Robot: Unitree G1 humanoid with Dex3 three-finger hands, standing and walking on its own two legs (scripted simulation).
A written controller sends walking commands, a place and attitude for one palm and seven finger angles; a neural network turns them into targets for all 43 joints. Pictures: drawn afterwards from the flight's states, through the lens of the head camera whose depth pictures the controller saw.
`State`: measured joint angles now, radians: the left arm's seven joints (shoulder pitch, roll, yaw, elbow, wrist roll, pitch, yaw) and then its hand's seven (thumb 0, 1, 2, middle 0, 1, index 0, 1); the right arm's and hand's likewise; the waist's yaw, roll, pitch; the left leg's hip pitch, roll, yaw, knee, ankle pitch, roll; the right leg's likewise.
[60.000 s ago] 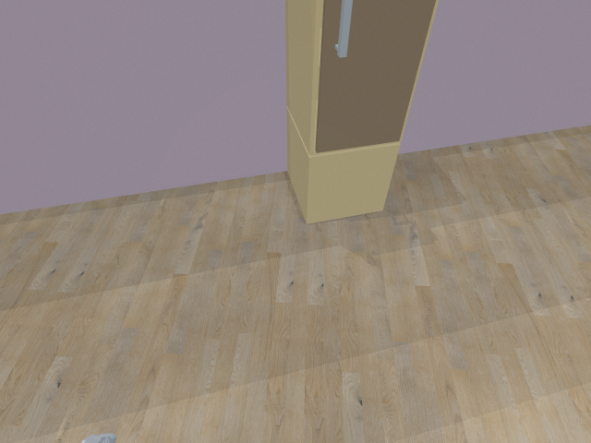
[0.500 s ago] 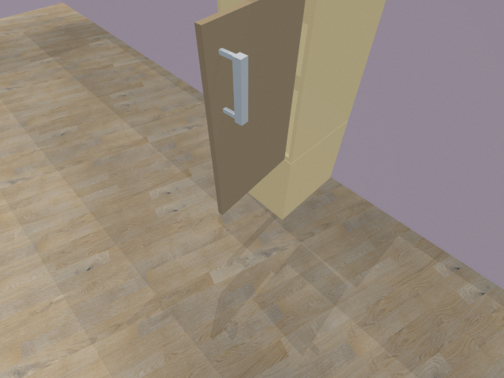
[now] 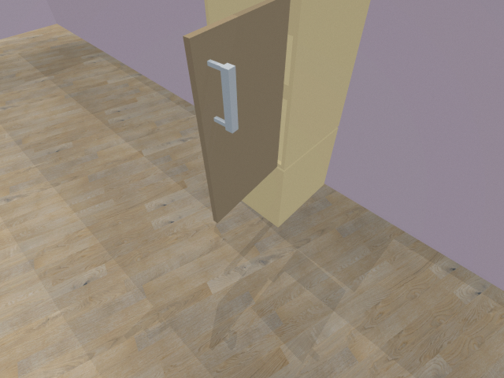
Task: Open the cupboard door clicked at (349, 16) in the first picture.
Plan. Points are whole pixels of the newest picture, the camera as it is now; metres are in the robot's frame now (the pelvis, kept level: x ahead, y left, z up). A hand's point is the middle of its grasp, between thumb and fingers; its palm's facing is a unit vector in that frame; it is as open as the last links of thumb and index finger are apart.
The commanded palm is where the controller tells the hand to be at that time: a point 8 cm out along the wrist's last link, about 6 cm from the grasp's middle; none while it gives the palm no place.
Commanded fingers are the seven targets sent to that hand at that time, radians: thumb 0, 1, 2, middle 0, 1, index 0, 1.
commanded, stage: let the arm hang, fingers relaxed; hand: left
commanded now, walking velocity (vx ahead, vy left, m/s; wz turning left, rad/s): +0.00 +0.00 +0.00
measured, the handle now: (222, 97) +0.65 +0.10 +0.11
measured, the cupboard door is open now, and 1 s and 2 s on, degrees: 95 95 95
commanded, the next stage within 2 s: look to check the result in 0.08 s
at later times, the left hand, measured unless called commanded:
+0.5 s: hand out of the picture +0.05 +0.20 -0.16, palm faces +0.02 -0.96 -0.28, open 7.4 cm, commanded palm none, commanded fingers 0.00 0.90 0.90 -0.20 -0.30 -0.20 -0.30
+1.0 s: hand out of the picture +0.11 +0.21 -0.15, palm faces +0.00 -0.94 -0.33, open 7.4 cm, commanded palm none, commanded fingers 0.00 0.90 0.90 -0.20 -0.30 -0.20 -0.30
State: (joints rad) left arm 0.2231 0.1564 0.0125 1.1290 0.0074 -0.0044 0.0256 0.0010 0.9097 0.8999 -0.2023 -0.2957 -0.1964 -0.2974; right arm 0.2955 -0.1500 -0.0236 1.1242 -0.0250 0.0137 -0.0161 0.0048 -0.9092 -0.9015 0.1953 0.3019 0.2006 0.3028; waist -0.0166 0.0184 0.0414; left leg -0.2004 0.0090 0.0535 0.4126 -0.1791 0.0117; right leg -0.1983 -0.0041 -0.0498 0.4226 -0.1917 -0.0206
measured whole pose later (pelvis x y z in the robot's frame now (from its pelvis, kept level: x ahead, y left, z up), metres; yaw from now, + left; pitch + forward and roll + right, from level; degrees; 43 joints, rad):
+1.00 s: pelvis +0.04 -0.03 +0.01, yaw +0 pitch -1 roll +0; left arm 0.11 0.28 0.02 1.14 0.00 -0.02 0.01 0.00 0.90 0.90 -0.20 -0.30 -0.20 -0.30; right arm 0.15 -0.30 -0.02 1.13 -0.02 0.01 -0.01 0.01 -0.91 -0.90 0.20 0.30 0.20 0.30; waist -0.01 0.04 0.06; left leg -0.11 0.04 0.04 0.31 -0.18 -0.03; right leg -0.11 0.03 -0.06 0.32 -0.20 -0.05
